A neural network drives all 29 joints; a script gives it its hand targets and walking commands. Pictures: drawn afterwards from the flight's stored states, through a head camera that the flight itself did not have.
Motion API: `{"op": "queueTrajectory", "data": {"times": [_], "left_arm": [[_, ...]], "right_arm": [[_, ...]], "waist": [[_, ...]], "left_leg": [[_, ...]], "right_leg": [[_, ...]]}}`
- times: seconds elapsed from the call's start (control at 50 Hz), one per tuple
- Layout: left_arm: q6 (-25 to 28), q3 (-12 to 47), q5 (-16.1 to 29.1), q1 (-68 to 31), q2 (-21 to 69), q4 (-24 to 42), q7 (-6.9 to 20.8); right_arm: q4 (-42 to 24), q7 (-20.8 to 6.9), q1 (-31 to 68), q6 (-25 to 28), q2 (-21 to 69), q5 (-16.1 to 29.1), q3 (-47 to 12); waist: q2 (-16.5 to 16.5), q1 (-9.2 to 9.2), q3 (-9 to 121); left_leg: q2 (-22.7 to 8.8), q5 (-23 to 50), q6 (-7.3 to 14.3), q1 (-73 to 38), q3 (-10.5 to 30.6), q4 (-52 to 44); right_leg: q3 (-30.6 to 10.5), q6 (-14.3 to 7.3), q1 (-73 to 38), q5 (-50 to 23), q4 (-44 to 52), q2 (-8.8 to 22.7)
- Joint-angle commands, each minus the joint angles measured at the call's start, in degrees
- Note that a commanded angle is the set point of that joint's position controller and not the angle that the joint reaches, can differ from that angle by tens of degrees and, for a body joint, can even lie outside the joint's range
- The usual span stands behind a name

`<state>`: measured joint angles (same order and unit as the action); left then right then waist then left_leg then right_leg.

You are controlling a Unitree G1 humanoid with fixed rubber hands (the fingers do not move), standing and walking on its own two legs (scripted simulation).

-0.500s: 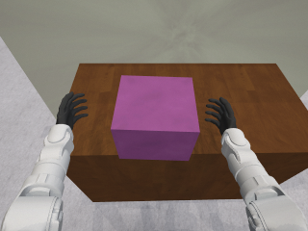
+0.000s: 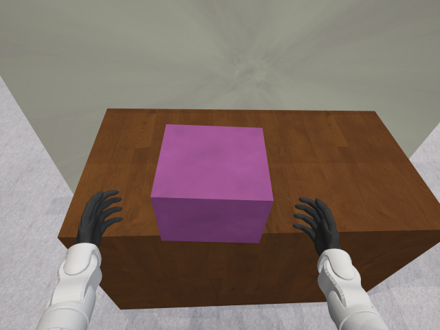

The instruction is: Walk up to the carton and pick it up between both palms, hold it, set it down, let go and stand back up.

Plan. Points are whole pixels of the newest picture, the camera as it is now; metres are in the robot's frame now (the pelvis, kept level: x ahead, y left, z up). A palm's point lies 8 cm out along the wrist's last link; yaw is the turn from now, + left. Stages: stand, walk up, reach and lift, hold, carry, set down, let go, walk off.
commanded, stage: set down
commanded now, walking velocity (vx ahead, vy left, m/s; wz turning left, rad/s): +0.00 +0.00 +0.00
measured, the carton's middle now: (212, 183) +0.44 +0.06 -0.04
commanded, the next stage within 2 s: let go in 1.82 s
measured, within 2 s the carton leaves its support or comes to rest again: neither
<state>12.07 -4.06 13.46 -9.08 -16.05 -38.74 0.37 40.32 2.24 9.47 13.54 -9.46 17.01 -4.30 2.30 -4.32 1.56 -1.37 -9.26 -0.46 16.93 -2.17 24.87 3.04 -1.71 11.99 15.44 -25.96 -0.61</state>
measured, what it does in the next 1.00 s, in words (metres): stands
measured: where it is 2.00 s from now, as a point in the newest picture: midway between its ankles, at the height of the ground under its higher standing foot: outside the picture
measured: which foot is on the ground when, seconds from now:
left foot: down 0.00-1.00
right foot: down 0.00-1.00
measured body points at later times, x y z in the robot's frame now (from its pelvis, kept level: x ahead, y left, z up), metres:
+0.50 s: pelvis +0.02 -0.01 +0.00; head +0.01 +0.01 +0.45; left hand +0.24 +0.26 -0.02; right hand +0.26 -0.18 -0.03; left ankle +0.04 +0.12 -0.74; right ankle -0.02 -0.10 -0.74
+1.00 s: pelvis +0.02 +0.00 +0.00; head +0.02 +0.01 +0.45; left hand +0.21 +0.25 -0.05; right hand +0.22 -0.20 -0.06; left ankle +0.04 +0.12 -0.74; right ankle -0.02 -0.10 -0.74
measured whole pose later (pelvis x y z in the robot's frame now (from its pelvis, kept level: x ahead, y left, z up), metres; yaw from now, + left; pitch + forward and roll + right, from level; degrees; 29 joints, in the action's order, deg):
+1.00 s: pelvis +0.02 +0.00 +0.00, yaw +0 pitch -4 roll +0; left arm 6.4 -1.9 5.1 9.3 -13.4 -29.9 0.5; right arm 40.2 0.2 -8.4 16.7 -9.6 7.3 -2.8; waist 1.5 -3.3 -3.6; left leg -1.2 -10.2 -0.7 8.2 -1.9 22.2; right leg 2.0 -1.8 2.8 15.5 -21.9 -1.0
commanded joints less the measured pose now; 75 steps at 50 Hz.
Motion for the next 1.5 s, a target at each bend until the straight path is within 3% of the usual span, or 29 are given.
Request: {"op": "queueTrajectory", "data": {"times": [0.0, 0.04, 0.06, 0.08, 0.1, 0.12, 0.18, 0.2, 0.4, 0.6, 0.62, 0.64, 0.66, 0.7, 0.76, 0.78, 0.84, 0.92, 0.94, 1.02, 1.12, 1.14, 1.24, 1.26, 1.28, 1.3, 1.36, 1.42, 1.48], "left_arm": [[3.62, -1.85, 0.44, -13.91, -10.27, 12.94, -0.07], [3.86, -2.02, -0.15, -9.60, -9.93, 14.63, 0.26], [3.85, -1.72, 0.56, -13.34, -10.89, 15.06, 0.32], [3.95, -1.53, 0.18, -6.63, -9.12, 14.25, 0.63], [4.16, -1.85, 0.56, -11.24, -11.20, 15.90, 0.87], [4.14, -1.91, 0.32, -5.89, -9.53, 13.95, 1.13], [3.41, -1.49, -0.42, -1.68, -8.59, 12.92, 2.26], [3.30, -2.06, -0.23, -5.36, -10.17, 13.20, 2.43], [4.50, -2.37, -3.73, 6.92, -7.52, 14.33, 3.22], [4.68, -1.89, -5.44, 8.83, -7.54, 18.15, 1.66], [4.80, -1.45, -5.56, 7.70, -7.35, 18.79, 1.47], [4.54, -1.24, -5.77, 8.84, -7.08, 17.27, 1.37], [2.68, -0.46, -6.41, 9.47, -5.66, 12.79, 1.50], [1.72, 0.22, -5.90, 9.60, -5.50, 15.32, 1.49], [0.83, -0.11, -6.26, 9.40, -6.22, 18.64, 0.64], [0.23, -0.29, -6.82, 9.64, -6.00, 17.42, 0.46], [-0.12, -0.44, -7.20, 11.73, -5.95, 20.34, -0.28], [-4.25, 0.38, -8.63, 14.38, -3.23, 14.84, -0.11], [-4.96, 0.12, -9.00, 15.14, -3.14, 15.71, 0.03], [-6.14, -0.17, -8.94, 15.02, -3.92, 17.99, -0.26], [-10.25, -0.11, -10.05, 15.27, -3.62, 15.54, 0.12], [-10.03, -0.39, -9.01, 14.74, -4.05, 18.92, -0.28], [-11.43, 0.56, -10.63, 14.24, -3.40, 17.68, -0.55], [-12.63, 0.68, -11.59, 15.44, -2.73, 14.73, -0.28], [-12.08, 0.25, -10.69, 14.57, -4.24, 19.83, -0.61], [-12.56, 0.34, -11.58, 15.40, -3.83, 17.10, -0.84], [-12.89, 0.38, -12.02, 15.37, -3.67, 18.63, -0.98], [-13.95, 0.85, -12.54, 16.02, -3.34, 16.64, -0.83], [-13.90, 1.26, -12.05, 16.03, -3.51, 19.63, -1.21]], "right_arm": [[-13.34, 0.29, 14.06, 3.33, -6.12, -0.97, 2.91], [-13.26, 0.49, 9.08, 3.61, -5.66, -0.49, 1.93], [-14.75, 0.59, 12.54, 3.36, -6.24, -0.60, 2.11], [-13.56, 0.60, 5.80, 3.54, -5.33, -0.38, 0.51], [-15.10, 0.64, 10.08, 3.59, -6.08, -0.95, 1.80], [-14.11, 0.56, 5.74, 3.69, -5.15, -0.66, 0.25], [-13.61, 0.80, 2.41, 3.85, -5.25, -0.94, -0.53], [-14.02, 0.76, 5.74, 3.83, -5.42, -1.25, -0.16], [-12.86, 0.33, -5.29, 7.45, -3.92, -3.20, -1.25], [-12.34, -0.89, -9.15, 9.95, -4.61, -5.15, 1.26], [-11.85, -1.06, -9.02, 9.83, -4.52, -5.41, 2.00], [-11.44, -1.33, -9.16, 9.61, -4.54, -5.46, 1.37], [-6.06, -1.42, -9.52, 8.25, -5.56, -6.54, 1.48], [-9.79, -1.24, -9.91, 7.58, -4.49, -6.86, 1.64], [-9.75, -1.37, -11.35, 7.21, -4.76, -8.28, 2.85], [-7.50, -1.46, -11.55, 6.61, -5.12, -8.66, 2.96], [-10.48, -1.75, -12.76, 6.97, -5.40, -8.87, 3.66], [-5.90, -1.91, -13.11, 4.98, -6.27, -9.94, 3.45], [-6.94, -1.91, -13.62, 4.69, -5.60, -10.05, 3.28], [-8.89, -1.98, -14.19, 4.54, -5.71, -11.09, 3.25], [-7.35, -1.85, -14.09, 1.67, -5.87, -12.81, 2.90], [-10.65, -1.77, -13.33, 1.97, -5.67, -12.58, 3.60], [-7.73, -2.09, -13.86, 0.26, -6.20, -14.30, 4.62], [-6.03, -2.08, -14.64, -0.33, -5.72, -14.97, 4.25], [-10.26, -1.94, -13.99, 0.24, -5.96, -14.49, 4.67], [-6.83, -2.02, -14.92, -0.14, -5.99, -15.33, 5.07], [-4.49, -2.16, -15.27, -0.30, -6.77, -15.66, 5.82], [-3.27, -2.44, -15.64, -0.64, -6.54, -15.87, 5.81], [-5.53, -2.65, -14.68, 0.04, -6.51, -15.73, 6.22]], "waist": [[-4.92, 0.57, 15.71], [-5.38, 0.48, 15.47], [-5.01, 1.15, 15.76], [-4.14, 0.85, 14.81], [-4.70, 0.98, 15.41], [-3.68, 0.16, 14.07], [-3.02, 1.00, 11.35], [-2.82, 1.08, 11.35], [-2.56, -0.44, 8.33], [-3.15, -0.50, 3.55], [-3.76, 0.34, 3.31], [-3.95, -0.02, 2.27], [-3.68, 1.03, -0.31], [-3.13, 0.44, -0.49], [-4.75, 0.20, 3.00], [-5.46, 0.48, 2.52], [-5.76, 0.96, 4.89], [-4.56, 1.64, 0.56], [-3.68, 0.80, 0.74], [-2.51, 1.12, 2.28], [-0.69, 1.49, -1.27], [-0.59, 0.82, 0.91], [-1.92, 1.98, -1.66], [-2.19, 2.04, -2.43], [-1.98, 1.55, 0.77], [-3.35, 2.26, -0.56], [-4.38, 2.39, -0.44], [-4.07, 2.83, -1.87], [-3.57, 2.62, 0.02]], "left_leg": [[1.24, 13.12, -1.24, -14.71, 1.13, -0.54], [1.09, 15.85, -1.27, -15.77, 1.34, -0.40], [1.38, 15.11, -1.16, -14.66, 1.02, -0.32], [1.20, 16.59, -0.94, -15.96, 1.21, -0.38], [1.51, 16.60, -1.00, -15.24, 0.85, -0.27], [1.37, 17.77, -0.74, -15.19, 1.24, -0.41], [1.59, 18.82, -0.82, -17.03, 1.58, -0.66], [1.66, 18.01, -0.71, -16.32, 1.76, -0.75], [1.26, 22.61, -1.03, -21.60, 1.83, -0.52], [1.07, 17.40, -0.70, -19.52, 1.32, -1.09], [1.13, 16.65, -0.97, -19.58, 0.72, -0.86], [1.21, 15.58, -1.05, -19.27, 0.97, -0.96], [1.16, 13.60, -1.13, -19.56, 1.18, -1.68], [0.99, 11.24, -0.40, -19.19, 1.24, -2.26], [0.92, 12.61, -0.90, -20.19, 1.26, -2.23], [0.96, 13.87, -0.95, -19.81, 1.40, -2.27], [1.06, 16.67, -1.25, -21.28, 1.12, -1.70], [1.00, 14.83, -0.96, -21.18, 1.16, -2.34], [1.13, 14.34, -0.72, -21.28, 0.82, -2.25], [0.96, 17.65, -0.87, -21.83, 0.86, -2.09], [1.11, 12.58, -0.26, -21.79, -0.09, -3.09], [0.97, 12.81, -0.04, -21.64, -0.02, -2.95], [1.05, 9.66, 0.25, -20.25, -0.76, -3.91], [1.10, 9.29, 0.18, -20.44, -0.63, -4.09], [1.14, 10.54, 0.15, -20.88, -0.94, -3.54], [1.02, 11.19, -0.13, -20.97, -0.77, -3.73], [1.01, 13.36, -0.91, -21.86, -0.79, -3.21], [0.95, 11.96, -0.70, -22.24, -0.78, -3.52], [0.90, 13.01, -0.77, -22.80, -0.78, -3.17]], "right_leg": [[-4.03, 0.81, 3.85, -2.24, 6.98, 1.18], [-4.39, 0.37, 2.11, -5.36, 6.90, 1.24], [-4.28, 0.60, 2.90, -4.72, 7.13, 1.38], [-4.48, 0.64, 1.73, -6.26, 7.05, 1.45], [-4.70, 0.73, 2.73, -6.01, 7.42, 1.59], [-4.77, 0.74, 1.58, -7.53, 7.29, 1.63], [-4.74, 1.07, 0.83, -8.68, 7.90, 1.62], [-4.91, 0.94, 1.28, -8.21, 8.12, 1.83], [-4.86, 0.84, 0.72, -11.65, 9.40, 1.55], [-5.03, 0.00, 1.84, -7.06, 9.85, 1.56], [-4.89, -0.06, 2.23, -6.54, 9.73, 1.73], [-4.90, -0.23, 2.70, -4.69, 10.02, 1.78], [-4.68, -0.52, 4.06, -3.03, 10.57, 1.89], [-4.62, -0.33, 3.87, -1.48, 10.84, 2.34], [-3.87, -0.43, 2.42, -4.38, 10.25, 1.83], [-3.84, -0.60, 2.57, -5.48, 10.19, 1.92], [-3.64, -0.19, 1.37, -8.26, 10.17, 1.49], [-2.95, -0.79, 2.66, -6.53, 10.94, 1.31], [-2.97, -0.60, 2.49, -7.06, 10.81, 1.32], [-2.36, -0.01, 1.07, -10.01, 10.63, 0.87], [-2.28, 0.31, 2.30, -6.65, 11.36, 0.99], [-2.10, 0.42, 1.58, -6.84, 11.23, 1.09], [-2.92, 0.45, 2.84, -5.41, 11.39, 1.26], [-2.63, 0.42, 3.00, -5.42, 11.73, 1.42], [-2.73, 0.84, 1.76, -7.27, 10.90, 1.37], [-2.62, 0.45, 2.07, -7.43, 11.24, 1.06], [-2.44, 0.52, 2.11, -9.20, 10.73, 0.98], [-2.54, 0.57, 2.69, -8.28, 11.26, 0.76], [-2.03, 0.59, 1.60, -9.69, 10.84, 0.65]]}}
